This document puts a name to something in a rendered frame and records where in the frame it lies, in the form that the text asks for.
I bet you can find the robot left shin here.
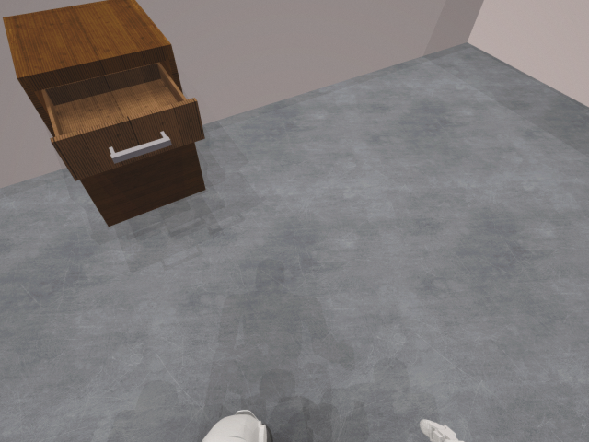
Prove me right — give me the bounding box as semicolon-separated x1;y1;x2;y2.
236;410;258;420

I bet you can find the right robot hand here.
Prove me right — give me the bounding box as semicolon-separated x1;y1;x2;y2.
420;419;464;442

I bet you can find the handle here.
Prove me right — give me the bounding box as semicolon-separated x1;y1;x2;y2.
109;131;172;164

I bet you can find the cabinet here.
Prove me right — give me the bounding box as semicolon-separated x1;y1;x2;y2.
3;0;205;227

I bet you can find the robot left thigh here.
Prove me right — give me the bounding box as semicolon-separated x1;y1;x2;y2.
202;414;267;442

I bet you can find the drawer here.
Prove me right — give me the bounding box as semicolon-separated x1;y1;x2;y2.
41;63;205;181

